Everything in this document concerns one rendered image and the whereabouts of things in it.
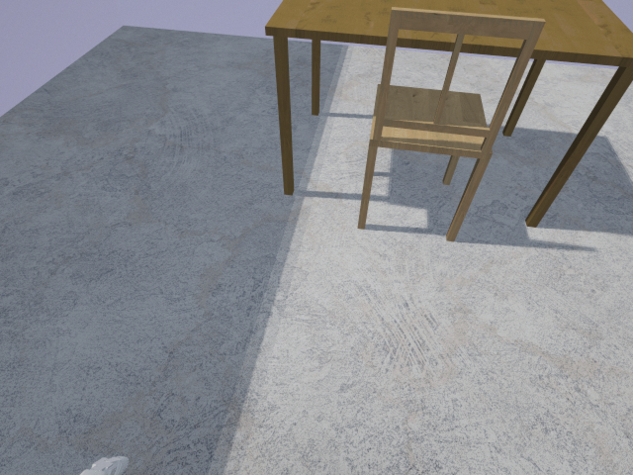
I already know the table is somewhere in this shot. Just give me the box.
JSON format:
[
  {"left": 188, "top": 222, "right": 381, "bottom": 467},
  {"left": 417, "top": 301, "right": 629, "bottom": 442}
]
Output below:
[{"left": 265, "top": 0, "right": 633, "bottom": 228}]

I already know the chair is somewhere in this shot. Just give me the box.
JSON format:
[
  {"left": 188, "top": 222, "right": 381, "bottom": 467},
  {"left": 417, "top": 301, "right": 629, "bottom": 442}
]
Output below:
[{"left": 357, "top": 7, "right": 546, "bottom": 241}]

